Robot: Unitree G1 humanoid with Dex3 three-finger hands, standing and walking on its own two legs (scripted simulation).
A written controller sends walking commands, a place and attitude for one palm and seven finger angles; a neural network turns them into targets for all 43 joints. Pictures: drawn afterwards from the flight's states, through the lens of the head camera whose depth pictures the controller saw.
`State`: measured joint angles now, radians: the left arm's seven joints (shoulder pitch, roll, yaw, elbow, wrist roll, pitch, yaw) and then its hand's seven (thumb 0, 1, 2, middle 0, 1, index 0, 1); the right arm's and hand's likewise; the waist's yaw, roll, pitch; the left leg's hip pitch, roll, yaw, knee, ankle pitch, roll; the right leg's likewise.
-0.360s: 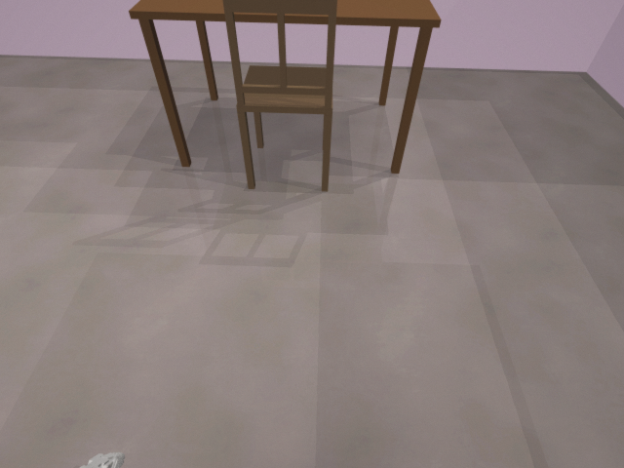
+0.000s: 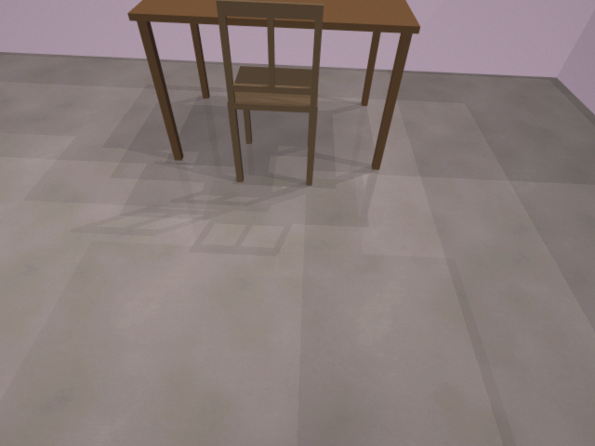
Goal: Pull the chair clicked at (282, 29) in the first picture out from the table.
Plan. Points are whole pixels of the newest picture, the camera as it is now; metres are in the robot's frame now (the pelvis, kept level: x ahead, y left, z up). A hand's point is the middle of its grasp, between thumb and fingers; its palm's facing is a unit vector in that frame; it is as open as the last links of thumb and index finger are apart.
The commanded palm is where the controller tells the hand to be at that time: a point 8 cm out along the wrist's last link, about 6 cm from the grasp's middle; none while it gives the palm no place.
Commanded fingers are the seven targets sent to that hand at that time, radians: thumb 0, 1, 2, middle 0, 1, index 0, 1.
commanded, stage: stand and wait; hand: left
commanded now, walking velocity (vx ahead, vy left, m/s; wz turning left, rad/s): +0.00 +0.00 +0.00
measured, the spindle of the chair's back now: (271, 54) +1.50 +0.20 -0.10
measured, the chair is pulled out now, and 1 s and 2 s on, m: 0.00 0.00 0.00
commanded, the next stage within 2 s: look at it before walking up in 0.46 s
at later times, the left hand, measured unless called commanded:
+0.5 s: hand out of the picture +0.06 +0.25 -0.16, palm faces -0.03 -0.94 -0.33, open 7.4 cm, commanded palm none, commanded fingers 0.00 0.90 0.90 -0.20 -0.30 -0.20 -0.30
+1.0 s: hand out of the picture +0.07 +0.24 -0.15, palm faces -0.03 -0.94 -0.33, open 7.4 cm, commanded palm none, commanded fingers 0.00 0.90 0.90 -0.20 -0.30 -0.20 -0.30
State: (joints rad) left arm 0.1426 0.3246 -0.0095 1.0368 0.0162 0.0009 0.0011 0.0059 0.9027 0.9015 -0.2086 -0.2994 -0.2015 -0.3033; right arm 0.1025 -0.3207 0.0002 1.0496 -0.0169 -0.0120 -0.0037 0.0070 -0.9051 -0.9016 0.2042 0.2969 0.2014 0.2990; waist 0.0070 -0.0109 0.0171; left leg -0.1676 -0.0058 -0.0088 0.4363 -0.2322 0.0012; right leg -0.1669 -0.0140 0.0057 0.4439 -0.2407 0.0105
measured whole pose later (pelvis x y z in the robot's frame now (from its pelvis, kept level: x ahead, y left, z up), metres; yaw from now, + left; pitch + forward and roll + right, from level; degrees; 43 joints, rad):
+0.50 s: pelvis -0.01 +0.00 +0.00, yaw +0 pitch -2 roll +0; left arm 0.15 0.34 -0.01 1.09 0.02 0.00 0.00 0.01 0.90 0.90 -0.21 -0.30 -0.20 -0.30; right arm 0.13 -0.33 0.00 1.12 -0.01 -0.01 0.00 0.01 -0.91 -0.90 0.20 0.30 0.20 0.30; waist 0.00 -0.01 0.03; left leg -0.17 0.00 -0.01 0.40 -0.20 0.00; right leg -0.17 -0.01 0.01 0.40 -0.20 0.01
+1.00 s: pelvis +0.00 +0.00 +0.00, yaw +0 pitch -2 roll +0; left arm 0.14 0.34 -0.01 1.08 0.02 -0.01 0.00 0.01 0.90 0.90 -0.21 -0.30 -0.20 -0.30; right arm 0.11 -0.33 0.00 1.12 -0.01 -0.01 0.00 0.01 -0.91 -0.90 0.20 0.30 0.20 0.30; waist 0.00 -0.01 0.03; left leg -0.15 0.00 -0.01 0.37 -0.20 0.00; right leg -0.15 -0.01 0.01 0.38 -0.20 0.01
